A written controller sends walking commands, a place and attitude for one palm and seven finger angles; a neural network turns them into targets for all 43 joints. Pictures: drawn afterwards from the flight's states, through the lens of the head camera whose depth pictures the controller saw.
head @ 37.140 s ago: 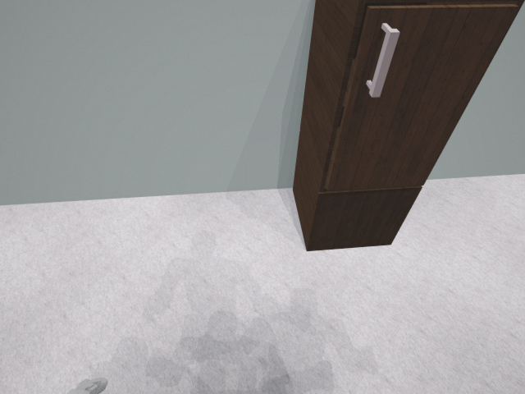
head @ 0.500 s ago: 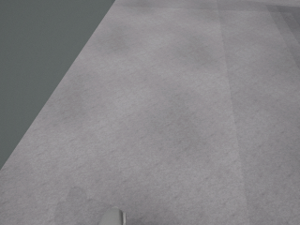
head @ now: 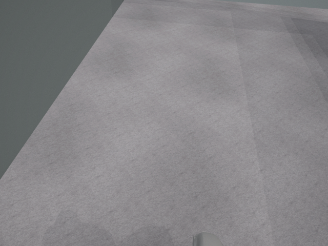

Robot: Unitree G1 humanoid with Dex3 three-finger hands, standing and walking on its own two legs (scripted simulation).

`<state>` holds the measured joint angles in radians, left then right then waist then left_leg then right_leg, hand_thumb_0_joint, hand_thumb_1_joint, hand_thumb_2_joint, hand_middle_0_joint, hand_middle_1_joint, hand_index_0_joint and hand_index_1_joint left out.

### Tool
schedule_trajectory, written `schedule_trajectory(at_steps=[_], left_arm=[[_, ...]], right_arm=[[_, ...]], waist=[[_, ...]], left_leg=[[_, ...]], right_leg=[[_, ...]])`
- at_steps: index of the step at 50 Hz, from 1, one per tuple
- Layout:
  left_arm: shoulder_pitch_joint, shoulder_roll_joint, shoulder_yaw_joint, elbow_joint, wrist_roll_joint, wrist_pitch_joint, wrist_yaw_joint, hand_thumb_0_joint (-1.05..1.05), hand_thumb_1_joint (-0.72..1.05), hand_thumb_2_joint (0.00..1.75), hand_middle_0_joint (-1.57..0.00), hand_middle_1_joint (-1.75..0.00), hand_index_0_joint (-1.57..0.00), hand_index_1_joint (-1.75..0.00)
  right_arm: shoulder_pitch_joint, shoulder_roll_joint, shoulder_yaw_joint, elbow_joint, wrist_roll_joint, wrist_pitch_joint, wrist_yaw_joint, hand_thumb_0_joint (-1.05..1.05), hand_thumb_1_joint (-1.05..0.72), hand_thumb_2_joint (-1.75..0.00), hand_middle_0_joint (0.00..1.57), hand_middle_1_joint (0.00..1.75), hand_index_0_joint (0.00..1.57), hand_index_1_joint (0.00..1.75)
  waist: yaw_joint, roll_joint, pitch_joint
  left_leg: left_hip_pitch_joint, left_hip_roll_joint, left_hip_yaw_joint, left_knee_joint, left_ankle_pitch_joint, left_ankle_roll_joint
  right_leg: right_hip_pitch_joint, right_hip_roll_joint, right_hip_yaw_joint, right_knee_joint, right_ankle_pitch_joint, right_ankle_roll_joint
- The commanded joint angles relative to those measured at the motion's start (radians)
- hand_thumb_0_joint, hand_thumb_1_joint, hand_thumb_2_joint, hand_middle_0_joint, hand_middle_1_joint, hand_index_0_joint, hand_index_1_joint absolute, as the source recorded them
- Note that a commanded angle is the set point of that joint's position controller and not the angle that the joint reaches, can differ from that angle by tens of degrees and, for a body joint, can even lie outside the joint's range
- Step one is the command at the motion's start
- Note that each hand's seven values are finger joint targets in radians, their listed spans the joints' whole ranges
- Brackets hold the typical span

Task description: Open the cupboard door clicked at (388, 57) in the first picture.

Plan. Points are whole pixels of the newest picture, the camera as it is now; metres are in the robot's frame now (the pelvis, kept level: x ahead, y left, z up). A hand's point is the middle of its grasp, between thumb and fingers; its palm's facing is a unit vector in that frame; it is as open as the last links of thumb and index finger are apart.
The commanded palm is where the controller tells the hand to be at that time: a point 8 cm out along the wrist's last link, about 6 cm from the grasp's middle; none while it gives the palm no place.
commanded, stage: turn to face it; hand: left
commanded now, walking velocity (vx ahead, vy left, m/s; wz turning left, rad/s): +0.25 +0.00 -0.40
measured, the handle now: out of the picture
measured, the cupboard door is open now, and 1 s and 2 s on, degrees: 48 48 48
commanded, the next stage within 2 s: none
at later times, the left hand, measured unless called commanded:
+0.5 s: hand (132, 189) +0.30 +0.13 -0.16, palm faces +0.13 -0.98 -0.17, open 7.1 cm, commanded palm none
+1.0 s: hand (114, 202) +0.26 +0.17 -0.16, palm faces +0.39 -0.86 -0.32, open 7.4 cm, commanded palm none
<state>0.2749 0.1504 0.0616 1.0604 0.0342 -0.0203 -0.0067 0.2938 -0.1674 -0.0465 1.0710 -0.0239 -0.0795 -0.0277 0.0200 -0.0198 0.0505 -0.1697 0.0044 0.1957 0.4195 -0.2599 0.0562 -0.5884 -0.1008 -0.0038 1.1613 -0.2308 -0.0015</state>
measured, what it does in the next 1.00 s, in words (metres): walks ahead, turning left: right foot, then left foot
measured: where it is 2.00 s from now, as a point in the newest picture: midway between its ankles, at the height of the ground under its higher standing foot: (186, 231)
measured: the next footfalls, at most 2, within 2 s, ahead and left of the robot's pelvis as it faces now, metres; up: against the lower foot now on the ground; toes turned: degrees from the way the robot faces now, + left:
right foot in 0.22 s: +0.25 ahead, -0.16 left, +0.00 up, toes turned -9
left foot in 0.62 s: +0.29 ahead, +0.10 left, +0.00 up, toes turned +20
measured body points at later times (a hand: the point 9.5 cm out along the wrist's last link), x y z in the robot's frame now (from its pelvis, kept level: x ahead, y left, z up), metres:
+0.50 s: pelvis +0.19 -0.05 +0.00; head +0.23 -0.05 +0.45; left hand +0.29 +0.18 -0.15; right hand +0.24 -0.28 -0.16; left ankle +0.20 +0.08 -0.68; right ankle +0.21 -0.15 -0.74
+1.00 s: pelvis +0.26 -0.07 -0.01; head +0.32 -0.07 +0.43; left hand +0.24 +0.22 -0.14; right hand +0.41 -0.27 -0.17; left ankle +0.25 +0.08 -0.74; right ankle +0.29 -0.19 -0.73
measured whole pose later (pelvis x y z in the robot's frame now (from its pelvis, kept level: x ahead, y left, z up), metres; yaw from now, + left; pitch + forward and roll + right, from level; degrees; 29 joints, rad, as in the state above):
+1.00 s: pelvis +0.26 -0.07 -0.01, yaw +23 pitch +3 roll +1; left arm 0.16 0.24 0.07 0.91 0.01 0.03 0.01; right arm 0.19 -0.23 -0.07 0.92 -0.03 0.04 0.01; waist -0.02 0.05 0.07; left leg -0.41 -0.01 -0.06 0.54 -0.19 -0.03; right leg -0.35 -0.04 -0.02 0.67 -0.36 0.08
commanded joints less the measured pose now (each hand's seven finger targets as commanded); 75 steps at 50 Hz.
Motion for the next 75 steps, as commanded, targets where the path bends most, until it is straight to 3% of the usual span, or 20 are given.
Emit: schedule_trajectory(at_steps=[1, 7, 9, 10, 12, 19, 27, 29, 31, 33, 38, 48, 49, 51, 57, 65, 70, 72, 73, 75], left_arm=[[-0.003, -0.005, -0.004, -0.053, -0.008, 0.000, -0.021, 0.00, 0.90, 0.90, -0.20, -0.30, -0.20, -0.30], [-0.138, 0.040, -0.010, -0.088, -0.011, -0.014, -0.018, 0.00, 0.90, 0.90, -0.20, -0.30, -0.20, -0.30], [0.008, 0.078, -0.005, -0.050, -0.009, -0.033, -0.009, 0.00, 0.90, 0.90, -0.20, -0.30, -0.20, -0.30], [0.133, 0.137, 0.011, -0.011, -0.005, -0.047, 0.001, 0.00, 0.90, 0.90, -0.20, -0.30, -0.20, -0.30], [0.270, 0.291, 0.038, 0.018, -0.022, -0.057, 0.015, 0.00, 0.90, 0.90, -0.20, -0.30, -0.20, -0.30], [-0.092, 0.141, 0.004, -0.102, -0.017, -0.029, 0.039, 0.00, 0.90, 0.90, -0.20, -0.30, -0.20, -0.30], [-0.124, 0.175, 0.044, -0.147, -0.005, -0.008, 0.034, 0.00, 0.90, 0.90, -0.20, -0.30, -0.20, -0.30], [-0.125, 0.172, 0.046, -0.158, -0.014, 0.004, 0.030, 0.00, 0.90, 0.90, -0.20, -0.30, -0.20, -0.30], [-0.149, 0.101, 0.023, -0.234, -0.024, 0.026, 0.022, 0.00, 0.90, 0.90, -0.20, -0.30, -0.20, -0.30], [-0.195, 0.119, 0.027, -0.257, -0.010, 0.028, 0.022, 0.00, 0.90, 0.90, -0.20, -0.30, -0.20, -0.30], [-0.123, 0.128, 0.034, -0.198, -0.012, 0.032, 0.010, 0.00, 0.90, 0.90, -0.20, -0.30, -0.20, -0.30], [-0.036, 0.148, 0.025, -0.204, -0.026, 0.030, 0.021, 0.00, 0.90, 0.90, -0.20, -0.30, -0.20, -0.30], [0.020, 0.173, 0.033, -0.191, -0.025, 0.023, 0.026, 0.00, 0.90, 0.90, -0.20, -0.30, -0.20, -0.30], [0.032, 0.335, 0.057, -0.205, -0.002, 0.015, 0.041, 0.00, 0.90, 0.90, -0.20, -0.30, -0.20, -0.30], [-0.078, 0.193, 0.017, -0.228, -0.016, 0.001, 0.042, 0.00, 0.90, 0.90, -0.20, -0.30, -0.20, -0.30], [0.063, 0.227, 0.036, -0.181, -0.007, 0.001, 0.043, 0.00, 0.90, 0.90, -0.20, -0.30, -0.20, -0.30], [0.018, 0.261, 0.050, -0.182, -0.007, 0.001, 0.034, 0.00, 0.90, 0.90, -0.20, -0.30, -0.20, -0.30], [-0.025, 0.237, 0.046, -0.206, -0.023, 0.004, 0.024, 0.00, 0.90, 0.90, -0.20, -0.30, -0.20, -0.30], [-0.080, 0.165, 0.022, -0.255, -0.030, 0.007, 0.016, 0.00, 0.90, 0.90, -0.20, -0.30, -0.20, -0.30], [-0.138, 0.182, 0.026, -0.293, -0.019, 0.033, 0.024, 0.00, 0.90, 0.90, -0.20, -0.30, -0.20, -0.30]], right_arm=[[0.111, -0.088, -0.005, -0.012, 0.001, -0.010, 0.010, 0.00, -0.90, -0.90, 0.20, 0.30, 0.20, 0.30], [0.222, -0.103, 0.006, 0.041, -0.006, 0.013, 0.003, 0.00, -0.90, -0.90, 0.20, 0.30, 0.20, 0.30], [0.208, -0.115, 0.011, 0.046, 0.003, 0.017, 0.002, 0.00, -0.90, -0.90, 0.20, 0.30, 0.20, 0.30], [0.186, -0.107, 0.010, 0.039, 0.014, 0.015, 0.004, 0.00, -0.90, -0.90, 0.20, 0.30, 0.20, 0.30], [0.265, -0.071, 0.008, 0.015, 0.038, 0.026, 0.000, 0.00, -0.90, -0.90, 0.20, 0.30, 0.20, 0.30], [0.139, 0.014, 0.004, -0.011, 0.016, 0.109, 0.025, 0.00, -0.90, -0.90, 0.20, 0.30, 0.20, 0.30], [-0.018, -0.038, -0.018, -0.131, 0.006, 0.108, 0.047, 0.00, -0.90, -0.90, 0.20, 0.30, 0.20, 0.30], [0.078, -0.108, -0.035, -0.126, -0.002, 0.099, 0.049, 0.00, -0.90, -0.90, 0.20, 0.30, 0.20, 0.30], [0.136, -0.300, -0.071, -0.140, -0.011, 0.088, 0.026, 0.00, -0.90, -0.90, 0.20, 0.30, 0.20, 0.30], [0.061, -0.281, -0.068, -0.176, -0.010, 0.084, 0.018, 0.00, -0.90, -0.90, 0.20, 0.30, 0.20, 0.30], [-0.059, -0.234, -0.053, -0.215, -0.002, 0.067, 0.005, 0.00, -0.90, -0.90, 0.20, 0.30, 0.20, 0.30], [-0.136, -0.264, -0.080, -0.227, -0.001, 0.108, 0.024, 0.00, -0.90, -0.90, 0.20, 0.30, 0.20, 0.30], [-0.162, -0.239, -0.078, -0.240, 0.006, 0.111, 0.026, 0.00, -0.90, -0.90, 0.20, 0.30, 0.20, 0.30], [-0.189, -0.147, -0.065, -0.276, 0.014, 0.112, 0.037, 0.00, -0.90, -0.90, 0.20, 0.30, 0.20, 0.30], [-0.157, -0.134, -0.054, -0.201, 0.009, 0.140, 0.056, 0.00, -0.90, -0.90, 0.20, 0.30, 0.20, 0.30], [-0.279, -0.104, -0.031, -0.226, 0.012, 0.133, 0.059, 0.00, -0.90, -0.90, 0.20, 0.30, 0.20, 0.30], [-0.212, -0.127, -0.033, -0.228, 0.011, 0.118, 0.056, 0.00, -0.90, -0.90, 0.20, 0.30, 0.20, 0.30], [-0.064, -0.232, -0.063, -0.193, 0.001, 0.104, 0.049, 0.00, -0.90, -0.90, 0.20, 0.30, 0.20, 0.30], [0.004, -0.340, -0.092, -0.187, -0.002, 0.101, 0.042, 0.00, -0.90, -0.90, 0.20, 0.30, 0.20, 0.30], [-0.007, -0.343, -0.085, -0.184, 0.004, 0.107, 0.027, 0.00, -0.90, -0.90, 0.20, 0.30, 0.20, 0.30]], waist=[[-0.011, 0.139, 0.049], [-0.051, 0.099, 0.077], [0.024, 0.066, -0.024], [0.079, 0.023, -0.121], [0.085, -0.230, -0.374], [-0.069, -0.118, -0.064], [-0.051, -0.145, -0.023], [-0.107, 0.024, -0.077], [-0.135, 0.458, -0.134], [-0.095, 0.227, -0.126], [-0.037, 0.138, -0.151], [-0.009, 0.177, -0.128], [0.021, 0.112, -0.137], [0.050, -0.372, -0.085], [-0.041, -0.179, -0.055], [0.032, -0.171, -0.070], [-0.016, -0.174, -0.103], [-0.109, 0.037, -0.194], [-0.144, 0.326, -0.206], [-0.118, 0.145, -0.154]], left_leg=[[-0.070, 0.246, -0.067, -0.241, 0.295, 0.054], [0.039, 0.276, -0.068, -0.131, 0.566, 0.047], [0.042, 0.243, -0.078, 0.057, 0.712, 0.021], [-0.077, 0.199, -0.060, 0.223, 0.604, -0.013], [-0.293, 0.019, -0.095, 0.781, -0.409, -0.079], [-0.282, 0.111, -0.143, 0.720, -0.132, -0.108], [-0.235, 0.094, -0.068, 0.334, -0.076, -0.101], [-0.044, 0.074, -0.086, 0.126, 0.127, -0.087], [0.059, 0.447, -0.674, -0.076, 0.661, 0.146], [-0.036, 0.401, -0.612, -0.097, 0.304, 0.151], [-0.002, 0.247, -0.419, -0.061, 0.375, 0.074], [-0.166, 0.194, -0.477, -0.007, 0.212, 0.062], [-0.270, 0.145, -0.456, 0.047, 0.099, 0.023], [-0.507, -0.074, -0.204, 0.550, -0.354, -0.105], [-0.455, 0.028, -0.187, 0.791, -0.125, -0.133], [-0.366, 0.027, -0.094, 0.437, -0.177, -0.123], [-0.152, -0.006, -0.040, 0.177, -0.091, -0.081], [0.179, 0.119, -0.200, 0.012, 0.275, -0.008], [0.301, 0.398, -0.580, -0.013, 0.698, 0.141], [0.189, 0.431, -0.508, -0.021, 0.634, 0.207]], right_leg=[[0.063, -0.018, -0.055, -0.260, 0.129, 0.004], [0.159, 0.043, -0.123, -0.513, 0.126, -0.032], [0.382, 0.082, -0.146, -0.616, 0.178, -0.040], [0.620, 0.009, -0.073, -0.615, 0.400, -0.056], [0.897, -0.439, 0.299, -0.699, 0.893, -0.251], [0.326, -0.254, -0.136, -0.846, 0.485, -0.097], [0.348, -0.289, -0.205, -0.723, 0.305, -0.076], [0.291, -0.241, -0.251, -0.503, 0.176, -0.023], [-0.016, 0.008, -0.142, -0.019, -0.518, 0.086], [-0.024, -0.012, -0.028, 0.105, -0.353, 0.063], [-0.014, 0.006, 0.004, 0.038, -0.138, 0.093], [0.348, 0.092, -0.046, -0.568, -0.098, 0.071], [0.487, 0.059, -0.027, -0.726, -0.023, 0.061], [0.504, -0.398, 0.422, -0.951, -0.007, -0.110], [0.478, -0.204, -0.030, -0.785, 0.469, -0.075], [0.633, -0.265, -0.102, -0.712, 0.701, -0.090], [0.551, -0.283, -0.170, -0.583, 0.706, -0.064], [0.294, -0.200, -0.233, -0.290, 0.378, 0.024], [0.006, -0.044, -0.202, -0.046, -0.385, 0.091], [-0.044, -0.051, -0.031, 0.056, -0.384, 0.077]])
